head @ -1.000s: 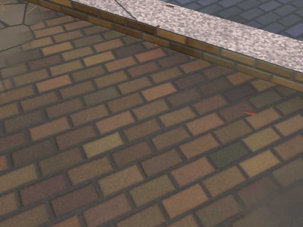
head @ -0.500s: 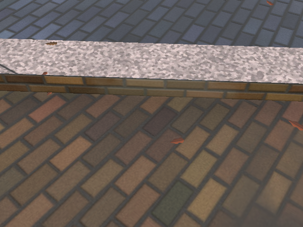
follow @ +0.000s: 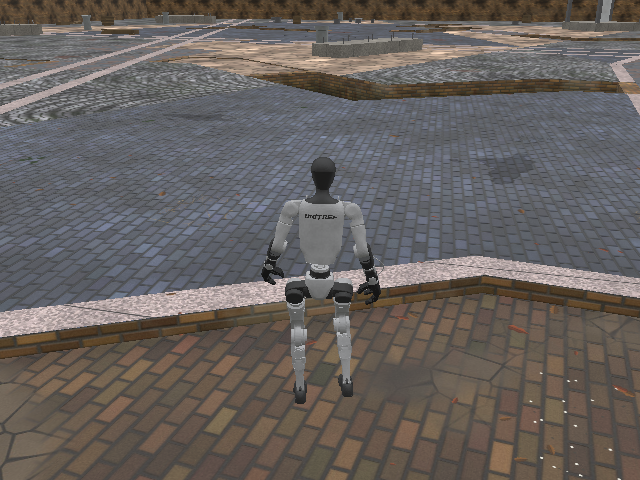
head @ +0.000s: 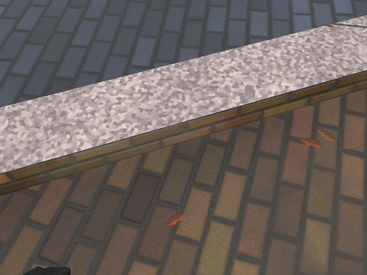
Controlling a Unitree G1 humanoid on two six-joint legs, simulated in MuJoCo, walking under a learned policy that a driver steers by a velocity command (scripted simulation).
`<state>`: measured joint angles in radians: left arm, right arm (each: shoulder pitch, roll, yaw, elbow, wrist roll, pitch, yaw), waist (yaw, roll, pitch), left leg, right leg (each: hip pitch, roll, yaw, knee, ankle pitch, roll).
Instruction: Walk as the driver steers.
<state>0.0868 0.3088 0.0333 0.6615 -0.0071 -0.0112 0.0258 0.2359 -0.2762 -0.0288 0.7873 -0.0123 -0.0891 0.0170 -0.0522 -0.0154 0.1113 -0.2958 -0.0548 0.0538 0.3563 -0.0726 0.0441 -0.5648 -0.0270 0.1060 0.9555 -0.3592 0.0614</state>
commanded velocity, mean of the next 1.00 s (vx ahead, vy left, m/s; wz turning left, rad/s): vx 0.20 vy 0.00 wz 0.48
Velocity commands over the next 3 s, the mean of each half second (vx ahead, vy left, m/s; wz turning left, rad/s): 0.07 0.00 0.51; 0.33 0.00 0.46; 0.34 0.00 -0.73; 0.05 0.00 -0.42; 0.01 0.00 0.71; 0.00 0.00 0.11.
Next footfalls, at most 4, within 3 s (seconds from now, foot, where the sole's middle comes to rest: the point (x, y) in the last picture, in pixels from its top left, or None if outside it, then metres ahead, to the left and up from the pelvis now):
0.14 right None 0.16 -0.13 -0.77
0.48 left None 0.07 0.13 -0.77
1.02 right None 0.23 -0.03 -0.77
1.42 left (128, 263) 0.46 0.22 -0.77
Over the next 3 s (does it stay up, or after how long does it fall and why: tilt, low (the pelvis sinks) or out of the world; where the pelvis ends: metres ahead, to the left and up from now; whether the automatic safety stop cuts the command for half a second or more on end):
stays up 0.39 0.13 -0.01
